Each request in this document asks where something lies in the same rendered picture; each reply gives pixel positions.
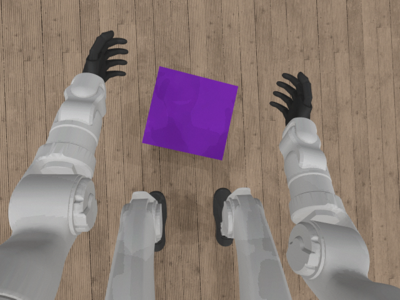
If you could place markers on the right robot hand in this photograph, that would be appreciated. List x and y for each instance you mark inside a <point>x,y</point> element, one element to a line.
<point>300,105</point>

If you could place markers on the left robot hand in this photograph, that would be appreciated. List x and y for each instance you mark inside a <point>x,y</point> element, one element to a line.
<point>97,61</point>

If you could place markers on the carton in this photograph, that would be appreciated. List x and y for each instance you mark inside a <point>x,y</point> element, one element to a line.
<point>190,113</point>

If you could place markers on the right robot thigh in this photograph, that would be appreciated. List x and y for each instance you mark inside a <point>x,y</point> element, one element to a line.
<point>261,275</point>

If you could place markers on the robot right shin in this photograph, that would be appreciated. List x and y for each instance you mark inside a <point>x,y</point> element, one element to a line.
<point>239,191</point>

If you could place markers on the robot right forearm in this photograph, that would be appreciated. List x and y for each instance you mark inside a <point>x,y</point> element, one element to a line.
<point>308,178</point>

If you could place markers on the robot left forearm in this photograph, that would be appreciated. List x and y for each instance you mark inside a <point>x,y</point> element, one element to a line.
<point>75,132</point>

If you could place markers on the right robot upper arm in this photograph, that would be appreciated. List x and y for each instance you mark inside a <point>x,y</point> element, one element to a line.
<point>333,260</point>

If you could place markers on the left robot upper arm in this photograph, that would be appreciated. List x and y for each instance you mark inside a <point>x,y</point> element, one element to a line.
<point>48,212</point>

